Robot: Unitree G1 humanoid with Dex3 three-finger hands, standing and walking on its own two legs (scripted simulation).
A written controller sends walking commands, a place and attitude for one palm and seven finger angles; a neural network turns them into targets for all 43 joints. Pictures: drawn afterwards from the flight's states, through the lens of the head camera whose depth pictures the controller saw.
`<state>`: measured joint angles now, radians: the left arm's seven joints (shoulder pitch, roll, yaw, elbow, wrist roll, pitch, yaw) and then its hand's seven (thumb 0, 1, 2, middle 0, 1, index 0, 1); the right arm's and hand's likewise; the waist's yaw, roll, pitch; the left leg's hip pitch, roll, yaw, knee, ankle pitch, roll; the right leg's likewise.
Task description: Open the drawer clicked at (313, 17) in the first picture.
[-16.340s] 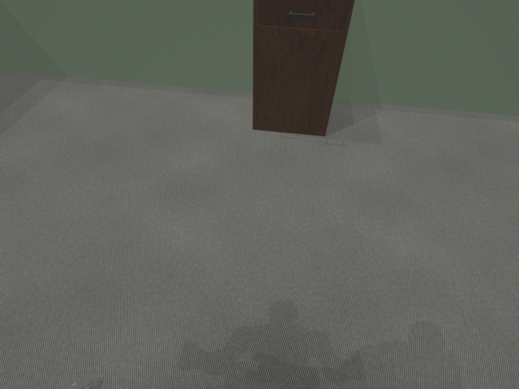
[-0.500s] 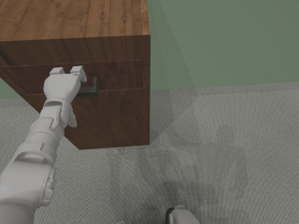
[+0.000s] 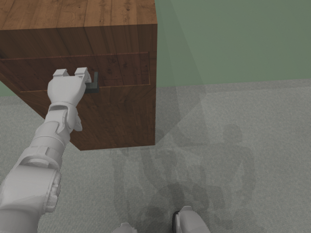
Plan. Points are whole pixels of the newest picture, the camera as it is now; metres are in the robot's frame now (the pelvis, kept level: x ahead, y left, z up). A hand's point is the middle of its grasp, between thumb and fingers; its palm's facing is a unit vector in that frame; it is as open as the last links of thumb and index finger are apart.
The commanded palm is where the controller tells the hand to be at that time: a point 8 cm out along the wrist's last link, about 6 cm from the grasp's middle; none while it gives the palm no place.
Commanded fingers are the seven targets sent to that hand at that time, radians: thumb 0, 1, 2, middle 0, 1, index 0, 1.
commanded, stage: lower the fingers behind the handle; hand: left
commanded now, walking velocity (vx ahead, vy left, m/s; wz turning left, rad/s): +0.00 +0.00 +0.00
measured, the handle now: (77, 82) +0.54 +0.21 +0.00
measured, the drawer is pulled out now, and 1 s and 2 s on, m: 0.00 0.00 0.03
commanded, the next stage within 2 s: close the thumb around the handle in 0.74 s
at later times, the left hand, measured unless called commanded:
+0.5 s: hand (75, 103) +0.48 +0.21 -0.02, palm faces -0.06 +0.00 -1.00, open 13.8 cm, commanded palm +0.46 +0.22 +0.03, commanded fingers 0.00 -0.50 0.30 -0.30 -1.20 -0.30 -1.20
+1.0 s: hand (74, 104) +0.47 +0.21 -0.02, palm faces -0.05 -0.02 -1.00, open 13.2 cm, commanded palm +0.45 +0.22 +0.03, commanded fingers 0.00 0.00 0.52 -0.34 -1.25 -0.34 -1.25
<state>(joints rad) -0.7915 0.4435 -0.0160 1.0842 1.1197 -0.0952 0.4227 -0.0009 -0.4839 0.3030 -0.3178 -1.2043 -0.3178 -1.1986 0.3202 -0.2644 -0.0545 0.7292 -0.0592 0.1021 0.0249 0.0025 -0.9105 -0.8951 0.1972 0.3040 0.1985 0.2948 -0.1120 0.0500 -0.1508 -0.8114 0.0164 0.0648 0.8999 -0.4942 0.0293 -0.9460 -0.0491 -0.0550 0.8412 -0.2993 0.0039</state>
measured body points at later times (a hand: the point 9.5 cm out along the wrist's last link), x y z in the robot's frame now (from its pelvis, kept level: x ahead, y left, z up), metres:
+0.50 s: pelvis -0.01 -0.01 -0.02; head +0.12 -0.01 +0.41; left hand +0.47 +0.21 +0.03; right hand +0.01 -0.28 -0.15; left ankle -0.05 +0.10 -0.69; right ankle +0.04 -0.13 -0.69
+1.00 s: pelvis -0.01 +0.00 -0.01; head +0.12 -0.01 +0.42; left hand +0.47 +0.21 +0.03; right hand +0.00 -0.27 -0.15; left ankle -0.05 +0.10 -0.69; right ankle +0.04 -0.13 -0.69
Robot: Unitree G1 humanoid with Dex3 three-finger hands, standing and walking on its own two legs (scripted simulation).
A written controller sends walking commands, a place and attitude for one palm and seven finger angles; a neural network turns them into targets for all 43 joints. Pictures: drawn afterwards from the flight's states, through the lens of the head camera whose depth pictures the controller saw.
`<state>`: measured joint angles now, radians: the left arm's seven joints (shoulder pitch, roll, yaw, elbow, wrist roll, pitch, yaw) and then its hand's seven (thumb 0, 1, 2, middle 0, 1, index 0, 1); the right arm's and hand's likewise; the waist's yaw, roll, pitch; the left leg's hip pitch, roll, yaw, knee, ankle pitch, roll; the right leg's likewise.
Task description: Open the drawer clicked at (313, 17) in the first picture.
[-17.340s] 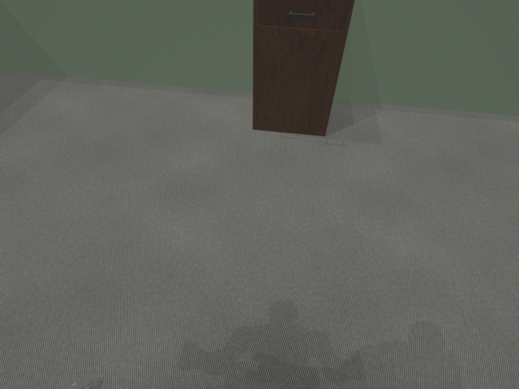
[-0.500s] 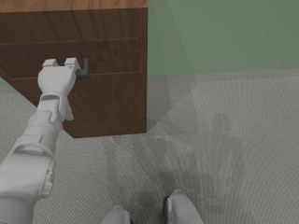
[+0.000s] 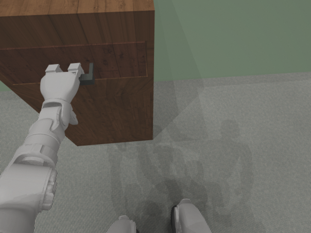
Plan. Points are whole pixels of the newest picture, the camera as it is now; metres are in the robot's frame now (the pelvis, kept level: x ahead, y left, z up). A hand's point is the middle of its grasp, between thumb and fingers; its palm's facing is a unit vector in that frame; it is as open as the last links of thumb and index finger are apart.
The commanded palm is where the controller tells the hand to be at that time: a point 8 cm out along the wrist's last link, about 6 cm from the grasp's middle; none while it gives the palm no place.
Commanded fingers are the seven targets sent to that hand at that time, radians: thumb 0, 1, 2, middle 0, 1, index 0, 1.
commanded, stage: close the thumb around the handle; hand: left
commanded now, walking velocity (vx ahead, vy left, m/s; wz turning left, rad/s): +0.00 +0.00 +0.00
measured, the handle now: (72, 74) +0.55 +0.21 +0.01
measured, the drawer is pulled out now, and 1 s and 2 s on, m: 0.00 0.03 0.15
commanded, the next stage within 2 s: pull the drawer open in 0.54 s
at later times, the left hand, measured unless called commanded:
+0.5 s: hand (69, 95) +0.49 +0.21 -0.01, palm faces -0.05 -0.01 -1.00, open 5.8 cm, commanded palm +0.47 +0.21 +0.04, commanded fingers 0.00 0.90 0.90 -0.40 -1.35 -0.40 -1.35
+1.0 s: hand (69, 105) +0.46 +0.21 -0.01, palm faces -0.04 -0.04 -1.00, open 5.8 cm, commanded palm +0.41 +0.21 +0.04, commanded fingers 0.00 0.90 0.90 -0.40 -1.35 -0.40 -1.35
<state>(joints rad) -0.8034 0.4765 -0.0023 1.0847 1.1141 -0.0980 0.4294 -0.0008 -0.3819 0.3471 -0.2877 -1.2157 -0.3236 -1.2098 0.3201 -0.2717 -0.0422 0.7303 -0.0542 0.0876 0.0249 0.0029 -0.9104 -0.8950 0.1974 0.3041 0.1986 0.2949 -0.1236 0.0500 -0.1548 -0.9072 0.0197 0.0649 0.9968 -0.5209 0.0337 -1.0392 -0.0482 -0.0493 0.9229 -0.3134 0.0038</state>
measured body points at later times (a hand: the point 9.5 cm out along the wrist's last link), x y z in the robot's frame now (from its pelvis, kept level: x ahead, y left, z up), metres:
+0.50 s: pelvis +0.01 +0.00 +0.00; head +0.14 -0.01 +0.43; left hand +0.49 +0.21 +0.05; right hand +0.02 -0.27 -0.13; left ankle -0.04 +0.10 -0.67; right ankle +0.06 -0.13 -0.67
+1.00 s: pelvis +0.02 +0.00 +0.02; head +0.14 -0.02 +0.45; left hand +0.45 +0.21 +0.05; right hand +0.05 -0.27 -0.13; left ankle -0.04 +0.10 -0.67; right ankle +0.06 -0.13 -0.67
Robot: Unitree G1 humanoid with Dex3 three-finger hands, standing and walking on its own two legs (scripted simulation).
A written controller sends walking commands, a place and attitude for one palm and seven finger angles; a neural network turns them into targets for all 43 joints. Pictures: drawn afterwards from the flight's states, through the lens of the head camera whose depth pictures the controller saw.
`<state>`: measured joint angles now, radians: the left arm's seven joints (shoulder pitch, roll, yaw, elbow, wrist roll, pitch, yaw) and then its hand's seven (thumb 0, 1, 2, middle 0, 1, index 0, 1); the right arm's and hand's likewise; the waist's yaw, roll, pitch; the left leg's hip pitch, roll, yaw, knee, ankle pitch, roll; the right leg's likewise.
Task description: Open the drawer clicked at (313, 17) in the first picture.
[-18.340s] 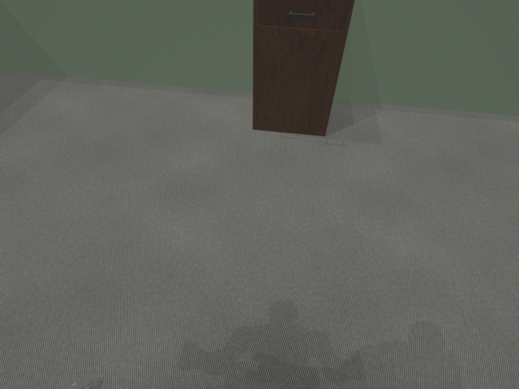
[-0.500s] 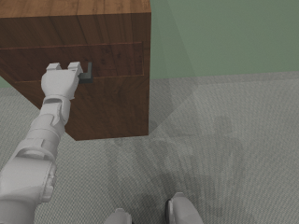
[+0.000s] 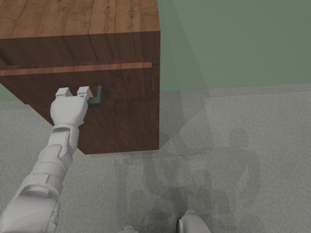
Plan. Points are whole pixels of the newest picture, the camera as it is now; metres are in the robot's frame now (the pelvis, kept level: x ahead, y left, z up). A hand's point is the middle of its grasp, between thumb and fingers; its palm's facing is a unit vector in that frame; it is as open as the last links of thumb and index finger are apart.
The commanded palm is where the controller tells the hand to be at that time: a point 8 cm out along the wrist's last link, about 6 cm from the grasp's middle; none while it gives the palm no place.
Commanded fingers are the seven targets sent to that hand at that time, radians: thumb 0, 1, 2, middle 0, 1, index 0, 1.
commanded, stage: pull the drawer open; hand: left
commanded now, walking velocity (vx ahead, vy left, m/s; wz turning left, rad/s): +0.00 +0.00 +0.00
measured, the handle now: (80, 96) +0.49 +0.21 +0.00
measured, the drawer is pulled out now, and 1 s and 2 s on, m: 0.03 0.15 0.27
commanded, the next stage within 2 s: none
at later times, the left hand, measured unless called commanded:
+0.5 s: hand (76, 136) +0.37 +0.22 -0.02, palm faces -0.03 -0.05 -1.00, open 5.8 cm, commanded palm +0.33 +0.22 +0.03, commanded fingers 0.00 0.90 0.90 -0.40 -1.35 -0.40 -1.35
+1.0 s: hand (73, 159) +0.31 +0.21 -0.02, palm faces -0.02 -0.05 -1.00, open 5.8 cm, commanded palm +0.27 +0.22 +0.03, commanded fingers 0.00 0.90 0.90 -0.40 -1.35 -0.40 -1.35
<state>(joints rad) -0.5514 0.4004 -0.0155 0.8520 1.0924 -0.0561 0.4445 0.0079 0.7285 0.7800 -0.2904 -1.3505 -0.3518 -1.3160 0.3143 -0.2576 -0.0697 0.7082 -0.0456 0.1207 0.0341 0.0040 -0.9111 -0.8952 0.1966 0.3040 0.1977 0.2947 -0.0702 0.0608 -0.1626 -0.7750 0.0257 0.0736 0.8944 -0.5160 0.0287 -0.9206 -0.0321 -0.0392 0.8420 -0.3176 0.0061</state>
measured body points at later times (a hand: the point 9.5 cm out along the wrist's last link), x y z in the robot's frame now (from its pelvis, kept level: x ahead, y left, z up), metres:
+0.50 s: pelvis +0.01 +0.00 +0.01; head +0.10 -0.01 +0.45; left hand +0.37 +0.22 +0.03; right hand +0.13 -0.26 -0.12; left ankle -0.06 +0.10 -0.69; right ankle +0.03 -0.13 -0.69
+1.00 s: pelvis +0.00 -0.01 +0.01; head +0.07 -0.03 +0.46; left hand +0.31 +0.21 +0.03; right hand +0.15 -0.26 -0.11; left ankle -0.06 +0.10 -0.69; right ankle +0.03 -0.13 -0.69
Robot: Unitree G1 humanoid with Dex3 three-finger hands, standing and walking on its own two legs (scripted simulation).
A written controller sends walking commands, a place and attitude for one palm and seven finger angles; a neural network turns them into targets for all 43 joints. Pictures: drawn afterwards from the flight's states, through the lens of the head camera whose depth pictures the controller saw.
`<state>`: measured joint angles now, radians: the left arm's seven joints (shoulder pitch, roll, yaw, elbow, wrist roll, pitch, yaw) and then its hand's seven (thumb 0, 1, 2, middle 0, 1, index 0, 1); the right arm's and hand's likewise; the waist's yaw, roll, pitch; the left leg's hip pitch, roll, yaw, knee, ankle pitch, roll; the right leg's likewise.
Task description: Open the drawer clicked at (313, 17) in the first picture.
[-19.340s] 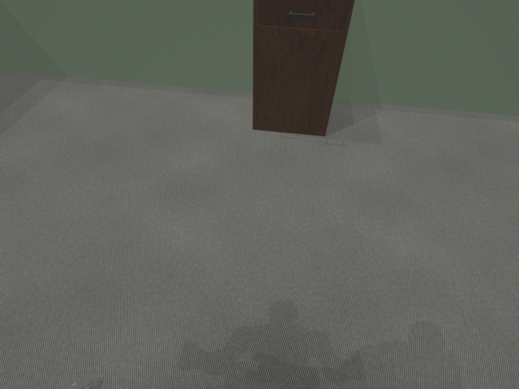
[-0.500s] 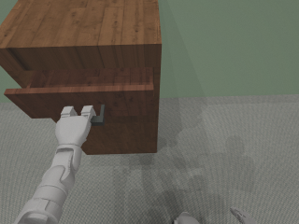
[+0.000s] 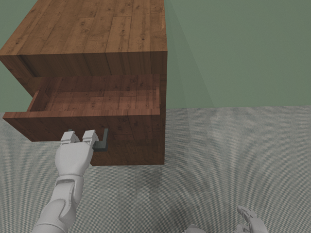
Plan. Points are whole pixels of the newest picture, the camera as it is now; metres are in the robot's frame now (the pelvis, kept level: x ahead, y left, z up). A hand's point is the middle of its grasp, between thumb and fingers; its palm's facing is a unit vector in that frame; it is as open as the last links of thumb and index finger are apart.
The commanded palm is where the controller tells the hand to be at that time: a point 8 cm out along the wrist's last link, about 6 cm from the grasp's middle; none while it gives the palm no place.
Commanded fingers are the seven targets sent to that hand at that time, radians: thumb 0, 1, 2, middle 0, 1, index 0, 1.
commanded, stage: pull the drawer open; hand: left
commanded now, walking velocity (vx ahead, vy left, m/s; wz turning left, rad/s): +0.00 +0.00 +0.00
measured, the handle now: (86, 139) +0.37 +0.22 -0.01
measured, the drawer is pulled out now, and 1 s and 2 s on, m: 0.15 0.27 0.30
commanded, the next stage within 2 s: open the thumb to release the handle in 1.38 s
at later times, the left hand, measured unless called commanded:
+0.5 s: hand (78, 185) +0.24 +0.22 -0.03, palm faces -0.01 -0.05 -1.00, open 5.8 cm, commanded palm +0.20 +0.22 +0.02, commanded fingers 0.00 0.90 0.90 -0.40 -1.35 -0.40 -1.35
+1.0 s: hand (74, 208) +0.19 +0.21 -0.03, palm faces -0.02 -0.07 -1.00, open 5.8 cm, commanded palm +0.14 +0.22 +0.02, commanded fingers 0.00 0.90 0.90 -0.40 -1.35 -0.40 -1.35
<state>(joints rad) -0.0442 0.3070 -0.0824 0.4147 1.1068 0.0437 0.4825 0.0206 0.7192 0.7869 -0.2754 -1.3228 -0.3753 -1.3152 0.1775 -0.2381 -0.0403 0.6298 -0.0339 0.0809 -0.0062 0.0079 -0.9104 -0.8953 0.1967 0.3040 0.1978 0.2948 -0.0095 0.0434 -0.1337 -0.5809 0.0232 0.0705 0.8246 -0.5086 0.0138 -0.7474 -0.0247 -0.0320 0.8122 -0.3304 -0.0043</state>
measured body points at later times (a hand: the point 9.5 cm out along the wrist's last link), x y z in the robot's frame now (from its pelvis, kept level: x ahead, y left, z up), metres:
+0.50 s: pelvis -0.01 -0.01 +0.00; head +0.05 -0.03 +0.44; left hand +0.24 +0.22 +0.02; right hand +0.17 -0.25 -0.12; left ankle -0.07 +0.11 -0.70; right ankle +0.03 -0.12 -0.70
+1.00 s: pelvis +0.00 -0.01 -0.01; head +0.05 -0.03 +0.43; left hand +0.18 +0.21 +0.02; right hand +0.19 -0.24 -0.12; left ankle -0.07 +0.11 -0.70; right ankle +0.03 -0.12 -0.70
